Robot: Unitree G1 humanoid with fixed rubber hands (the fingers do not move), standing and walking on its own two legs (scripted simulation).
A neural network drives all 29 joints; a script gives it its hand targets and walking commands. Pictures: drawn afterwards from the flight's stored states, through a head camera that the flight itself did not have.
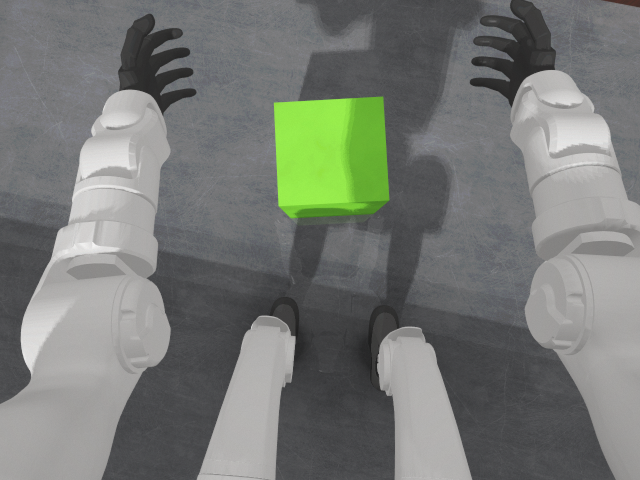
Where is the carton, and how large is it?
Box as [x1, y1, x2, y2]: [274, 97, 388, 217]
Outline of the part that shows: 382,97 274,103 278,204 290,217 373,213 388,200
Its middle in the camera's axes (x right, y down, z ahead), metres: +0.02 -0.16 +0.86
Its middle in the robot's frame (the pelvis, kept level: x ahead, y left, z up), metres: +0.55 +0.04 -0.53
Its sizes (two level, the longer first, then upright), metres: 0.210 0.200 0.250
